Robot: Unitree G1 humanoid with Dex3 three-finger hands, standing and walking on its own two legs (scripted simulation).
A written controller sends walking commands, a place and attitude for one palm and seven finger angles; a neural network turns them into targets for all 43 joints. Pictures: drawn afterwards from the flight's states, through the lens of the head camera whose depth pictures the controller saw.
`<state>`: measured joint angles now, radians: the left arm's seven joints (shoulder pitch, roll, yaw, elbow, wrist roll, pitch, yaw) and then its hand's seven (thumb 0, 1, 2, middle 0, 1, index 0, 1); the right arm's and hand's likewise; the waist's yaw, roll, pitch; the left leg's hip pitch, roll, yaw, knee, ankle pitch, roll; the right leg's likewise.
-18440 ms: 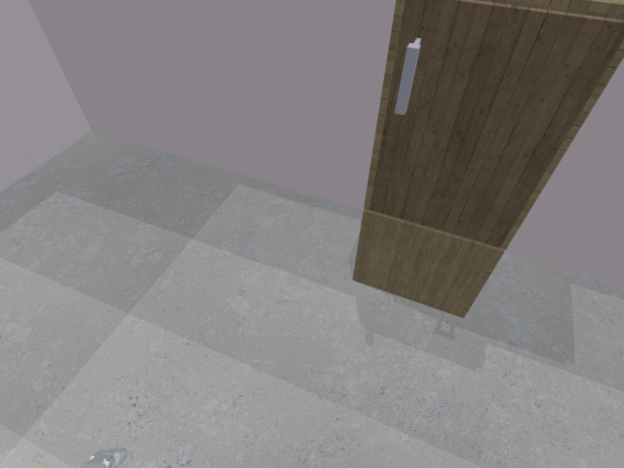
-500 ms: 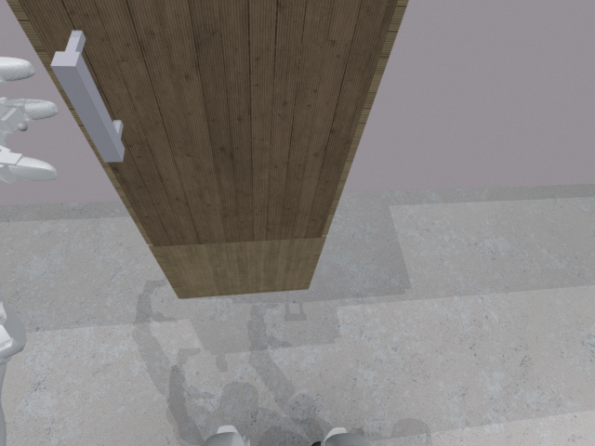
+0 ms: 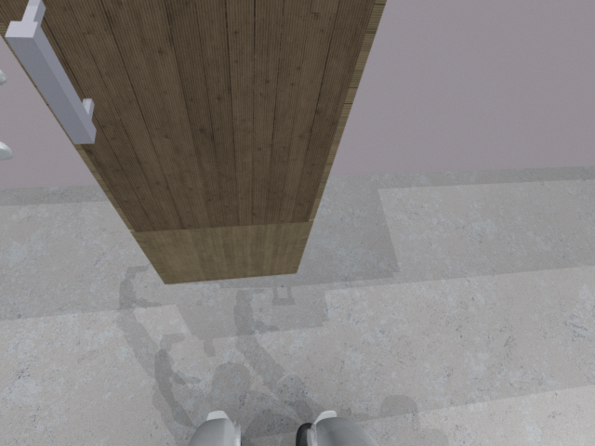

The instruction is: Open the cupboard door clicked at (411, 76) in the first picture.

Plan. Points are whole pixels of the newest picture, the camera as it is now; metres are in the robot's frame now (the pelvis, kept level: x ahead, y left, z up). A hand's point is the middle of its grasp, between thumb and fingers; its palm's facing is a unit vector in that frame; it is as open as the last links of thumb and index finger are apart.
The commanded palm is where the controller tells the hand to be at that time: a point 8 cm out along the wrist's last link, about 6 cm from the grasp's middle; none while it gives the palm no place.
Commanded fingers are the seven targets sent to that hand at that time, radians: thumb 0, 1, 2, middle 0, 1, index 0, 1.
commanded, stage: slide the fingers in behind the handle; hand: left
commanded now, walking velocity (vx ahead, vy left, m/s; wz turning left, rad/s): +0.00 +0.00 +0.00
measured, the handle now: (62, 78) +0.52 +0.25 +0.14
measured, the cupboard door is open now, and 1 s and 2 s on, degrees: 0 0 0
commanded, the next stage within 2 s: close the thumb around the handle in 1.62 s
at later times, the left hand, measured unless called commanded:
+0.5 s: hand (2, 99) +0.49 +0.30 +0.14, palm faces +0.03 -1.00 +0.01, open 14.0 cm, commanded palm +0.46 +0.33 +0.13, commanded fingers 0.00 -0.50 0.30 -0.30 -1.20 -0.30 -1.20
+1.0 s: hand (47, 105) +0.48 +0.25 +0.14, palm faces +0.06 -1.00 +0.00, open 13.9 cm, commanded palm +0.46 +0.30 +0.13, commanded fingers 0.00 -0.50 0.30 -0.30 -1.20 -0.30 -1.20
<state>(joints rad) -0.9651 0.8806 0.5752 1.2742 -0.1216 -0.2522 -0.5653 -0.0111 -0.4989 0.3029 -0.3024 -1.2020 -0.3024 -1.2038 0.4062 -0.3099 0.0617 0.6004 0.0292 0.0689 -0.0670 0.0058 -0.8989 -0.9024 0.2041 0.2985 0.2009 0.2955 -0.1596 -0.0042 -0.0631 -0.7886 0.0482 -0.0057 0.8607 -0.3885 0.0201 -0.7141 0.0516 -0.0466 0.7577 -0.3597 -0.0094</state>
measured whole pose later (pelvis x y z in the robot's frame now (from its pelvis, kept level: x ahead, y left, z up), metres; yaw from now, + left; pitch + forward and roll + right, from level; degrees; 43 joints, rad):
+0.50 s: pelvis +0.01 +0.01 +0.00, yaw -1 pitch +18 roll -4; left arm -0.87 0.74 0.52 1.14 -0.15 -0.23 -0.51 -0.01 -0.50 0.30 -0.30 -1.20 -0.30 -1.20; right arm 0.42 -0.28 0.05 0.59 0.02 0.07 -0.04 0.01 -0.90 -0.90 0.20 0.30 0.20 0.30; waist -0.14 0.01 -0.10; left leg -0.75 0.04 0.01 0.85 -0.40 0.03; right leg -0.68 0.05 -0.03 0.74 -0.36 0.00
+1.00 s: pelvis +0.00 +0.00 +0.01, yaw +1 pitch +14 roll -3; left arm -0.88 0.62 0.44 1.14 -0.13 -0.24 -0.36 -0.01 -0.50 0.30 -0.30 -1.20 -0.30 -1.21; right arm 0.38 -0.28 0.05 0.61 0.02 0.03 -0.04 0.01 -0.90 -0.90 0.20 0.30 0.20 0.30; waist -0.13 0.02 -0.08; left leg -0.69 0.03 0.00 0.82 -0.38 0.02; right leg -0.63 0.04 -0.04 0.74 -0.36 -0.01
